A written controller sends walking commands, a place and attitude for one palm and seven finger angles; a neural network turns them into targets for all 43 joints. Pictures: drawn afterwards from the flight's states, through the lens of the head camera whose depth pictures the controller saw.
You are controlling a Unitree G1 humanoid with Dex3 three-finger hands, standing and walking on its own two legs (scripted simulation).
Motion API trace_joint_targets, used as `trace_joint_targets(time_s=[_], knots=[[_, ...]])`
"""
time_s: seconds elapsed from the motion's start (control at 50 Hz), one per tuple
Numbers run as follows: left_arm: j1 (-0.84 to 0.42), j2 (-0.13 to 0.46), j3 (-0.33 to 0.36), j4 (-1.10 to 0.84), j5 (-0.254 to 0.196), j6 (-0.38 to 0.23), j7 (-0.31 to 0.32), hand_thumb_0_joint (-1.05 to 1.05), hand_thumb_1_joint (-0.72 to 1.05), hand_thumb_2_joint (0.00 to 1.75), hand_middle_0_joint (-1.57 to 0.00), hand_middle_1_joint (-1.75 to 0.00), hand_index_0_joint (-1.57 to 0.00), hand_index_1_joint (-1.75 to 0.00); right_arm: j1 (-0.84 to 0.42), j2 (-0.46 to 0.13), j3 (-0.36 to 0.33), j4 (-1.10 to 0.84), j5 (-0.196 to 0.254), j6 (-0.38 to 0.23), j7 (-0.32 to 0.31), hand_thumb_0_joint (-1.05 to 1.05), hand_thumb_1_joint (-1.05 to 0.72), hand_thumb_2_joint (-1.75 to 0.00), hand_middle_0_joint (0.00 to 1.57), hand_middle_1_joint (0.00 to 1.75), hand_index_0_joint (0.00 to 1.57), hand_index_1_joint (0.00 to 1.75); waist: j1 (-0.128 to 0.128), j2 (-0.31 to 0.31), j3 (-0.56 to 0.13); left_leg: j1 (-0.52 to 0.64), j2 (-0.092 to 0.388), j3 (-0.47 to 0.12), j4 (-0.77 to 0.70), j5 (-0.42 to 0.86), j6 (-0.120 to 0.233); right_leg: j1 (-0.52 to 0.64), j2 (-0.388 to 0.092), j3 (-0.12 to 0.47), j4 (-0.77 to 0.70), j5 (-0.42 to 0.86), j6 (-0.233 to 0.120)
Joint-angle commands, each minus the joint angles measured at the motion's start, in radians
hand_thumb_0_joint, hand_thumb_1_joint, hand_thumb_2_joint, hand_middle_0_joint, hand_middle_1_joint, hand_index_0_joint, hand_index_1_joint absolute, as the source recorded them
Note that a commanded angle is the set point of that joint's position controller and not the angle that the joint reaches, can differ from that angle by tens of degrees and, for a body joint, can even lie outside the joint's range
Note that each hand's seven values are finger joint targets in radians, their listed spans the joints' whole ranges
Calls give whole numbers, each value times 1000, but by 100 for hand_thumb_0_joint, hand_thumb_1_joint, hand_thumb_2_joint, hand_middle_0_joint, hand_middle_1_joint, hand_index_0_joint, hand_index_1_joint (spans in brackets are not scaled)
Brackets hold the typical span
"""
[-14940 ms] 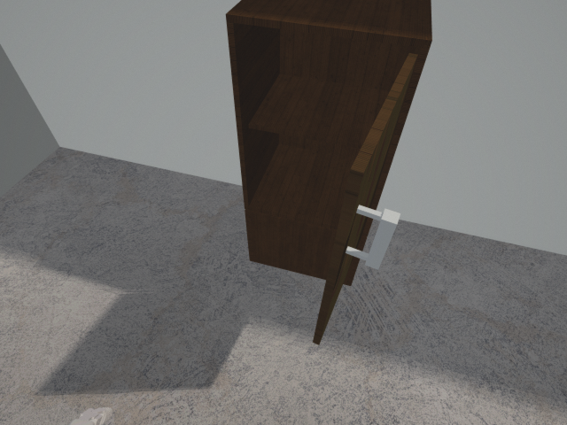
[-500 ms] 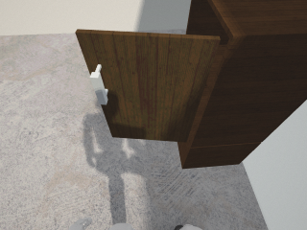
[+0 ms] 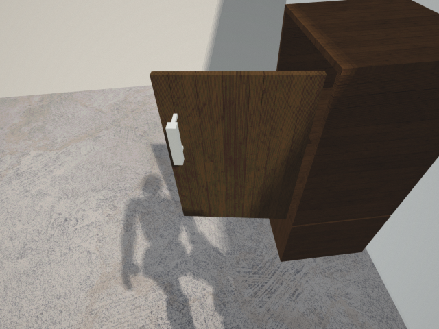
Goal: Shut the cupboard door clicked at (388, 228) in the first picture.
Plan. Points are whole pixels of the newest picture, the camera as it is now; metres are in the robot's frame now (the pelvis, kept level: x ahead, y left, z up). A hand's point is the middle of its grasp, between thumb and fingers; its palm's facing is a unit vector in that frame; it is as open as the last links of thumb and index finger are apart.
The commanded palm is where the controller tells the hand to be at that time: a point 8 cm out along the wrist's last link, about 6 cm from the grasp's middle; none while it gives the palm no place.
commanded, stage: come to a stop and stand still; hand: left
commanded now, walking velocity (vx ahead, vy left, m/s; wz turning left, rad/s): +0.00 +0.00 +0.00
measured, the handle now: (177, 139) +0.57 +0.16 +0.01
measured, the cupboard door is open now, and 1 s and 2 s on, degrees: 81 81 81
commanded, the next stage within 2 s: look again from close up in 0.16 s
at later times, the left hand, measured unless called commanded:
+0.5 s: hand out of the picture +0.04 +0.16 -0.17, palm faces +0.01 -0.98 -0.22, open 7.3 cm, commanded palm none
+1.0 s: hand out of the picture +0.05 +0.13 -0.17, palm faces +0.03 -0.98 -0.20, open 7.3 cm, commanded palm none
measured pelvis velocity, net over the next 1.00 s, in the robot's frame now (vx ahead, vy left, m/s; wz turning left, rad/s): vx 0.05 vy -0.04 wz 0.02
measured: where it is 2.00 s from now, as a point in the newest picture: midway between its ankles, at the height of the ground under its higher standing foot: outside the picture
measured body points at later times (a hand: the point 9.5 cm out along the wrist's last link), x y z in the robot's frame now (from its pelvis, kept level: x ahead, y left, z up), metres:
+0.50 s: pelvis +0.03 -0.02 +0.01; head +0.05 -0.03 +0.46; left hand +0.04 +0.21 -0.15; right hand +0.02 -0.23 -0.16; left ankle +0.01 +0.06 -0.74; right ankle +0.05 -0.13 -0.74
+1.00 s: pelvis +0.05 -0.04 +0.01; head +0.06 -0.05 +0.46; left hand +0.05 +0.18 -0.15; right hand +0.06 -0.26 -0.16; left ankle +0.01 +0.06 -0.74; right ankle +0.05 -0.13 -0.74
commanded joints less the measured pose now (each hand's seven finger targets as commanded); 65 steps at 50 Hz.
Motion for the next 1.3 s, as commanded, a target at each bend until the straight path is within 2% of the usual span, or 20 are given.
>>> trace_joint_targets(time_s=[0.0,0.16,0.3,0.44,0.56,0.74,0.88,0.92,0.98,1.04,1.1,1.12,1.14,1.16,1.18,1.2,1.22,1.24,1.26,1.28], knots=[[-3,99,16,-34,-4,-29,7,0,90,90,-20,-30,-20,-30,22,-107,-11,-21,5,-30,-10,0,-90,-90,20,30,20,30,-4,2,64,-92,188,-254,-256,-178,-32,28,-37,63,-64,-45,-49],[-13,85,9,21,-8,-34,10,0,90,90,-20,-30,-20,-30,57,-89,1,56,7,-34,-14,0,-90,-90,20,30,20,30,-5,-23,67,-69,183,-232,-247,-104,-35,65,-55,66,-90,-9,-48],[-16,76,2,58,-15,-44,12,0,90,90,-20,-30,-20,-30,82,-67,11,112,11,-42,-20,0,-90,-90,20,30,20,30,-11,-48,37,-5,172,-187,-188,69,-39,95,-73,80,-110,70,-49],[-22,77,-1,78,-16,-46,15,0,90,90,-20,-30,-20,-30,82,-53,13,145,11,-42,-23,0,-90,-90,20,30,20,30,-12,-42,43,20,173,-172,-170,126,-42,104,-76,80,-117,116,-51],[-19,76,-1,84,-17,-52,17,0,90,90,-20,-30,-20,-30,76,-49,11,156,11,-45,-26,0,-90,-90,20,30,20,30,-15,-37,21,56,172,-158,-144,206,-47,123,-82,86,-111,219,-55],[-18,83,-3,88,-18,-51,16,0,90,90,-20,-30,-20,-30,59,-47,13,166,11,-40,-28,0,-90,-90,20,30,20,30,-12,-35,47,60,174,-155,-153,175,-52,125,-81,89,-136,199,-59],[-10,87,-2,89,-19,-56,16,0,90,90,-20,-30,-20,-30,64,-49,13,170,11,-40,-29,0,-90,-90,20,30,20,30,-12,-41,32,61,171,-149,-147,158,-57,149,-87,96,-149,229,-64],[4,85,3,94,-15,-52,12,0,90,90,-20,-30,-20,-30,78,-51,13,177,7,-36,-25,0,-90,-90,20,30,20,30,-9,-58,30,49,163,-140,-133,26,-53,149,-78,94,-143,64,-72],[14,92,15,82,-9,-44,3,0,90,90,-20,-30,-20,-30,74,-47,8,167,2,-30,-18,0,-90,-90,20,30,20,30,0,-68,112,-27,144,-128,-98,-145,-44,92,-76,136,-171,-205,-93],[37,105,28,74,-8,-44,-1,0,90,90,-20,-30,-20,-30,85,-29,7,154,0,-28,-16,0,-90,-90,20,30,20,30,2,-119,153,-84,114,-97,-25,-165,-47,81,-100,202,-219,-320,-123],[72,115,43,73,-11,-53,-1,0,90,90,-20,-30,-20,-30,95,-12,8,147,1,-40,-16,0,-90,-90,20,30,20,30,5,-139,116,-109,92,-63,69,-129,-58,129,-149,256,-227,-225,-167],[76,112,46,74,-12,-56,1,0,90,90,-20,-30,-20,-30,105,-7,8,148,2,-46,-19,0,-90,-90,20,30,20,30,-1,-121,100,-90,93,-60,62,-121,-60,134,-161,258,-211,-157,-180],[71,115,50,70,-10,-57,1,0,90,90,-20,-30,-20,-30,114,2,7,152,4,-49,-20,0,-90,-90,20,30,20,30,-5,-97,105,-71,94,-58,43,-106,-59,128,-153,233,-183,-89,-182],[59,104,50,64,-11,-58,0,0,90,90,-20,-30,-20,-30,136,3,9,160,4,-56,-22,0,-90,-90,20,30,20,30,-15,-59,96,-26,106,-68,-3,-62,-56,111,-129,195,-129,-11,-174],[39,87,43,61,-12,-58,-2,0,90,90,-20,-30,-20,-30,160,-5,10,175,4,-62,-24,0,-90,-90,20,30,20,30,-24,-2,86,39,138,-99,-46,54,-45,80,-81,119,-54,88,-143],[24,54,34,60,-10,-59,-1,0,90,90,-20,-30,-20,-30,202,-27,7,193,1,-69,-32,0,-90,-90,20,30,20,30,-37,87,56,130,203,-161,-55,311,-20,38,-23,33,63,176,-111],[9,32,26,59,-9,-61,4,0,90,90,-20,-30,-20,-30,227,-52,2,204,1,-68,-43,0,-90,-90,20,30,20,30,-41,165,47,186,273,-209,-61,606,17,-6,11,-36,138,125,-80],[-3,19,21,57,-10,-61,11,0,90,90,-20,-30,-20,-30,236,-47,6,209,5,-65,-52,0,-90,-90,20,30,20,30,-36,172,64,228,321,-233,-44,921,50,-49,22,-52,149,-42,-62],[2,16,21,65,-15,-56,15,0,90,90,-20,-30,-20,-30,214,-49,12,202,6,-56,-56,0,-90,-90,20,30,20,30,-18,138,75,236,334,-228,-21,1065,52,-46,13,-52,109,-152,-58],[22,13,22,77,-18,-49,17,0,90,90,-20,-30,-20,-30,183,-51,12,189,8,-50,-59,0,-90,-90,20,30,20,30,0,91,78,224,313,-207,4,1100,33,2,6,-48,40,-113,-56]])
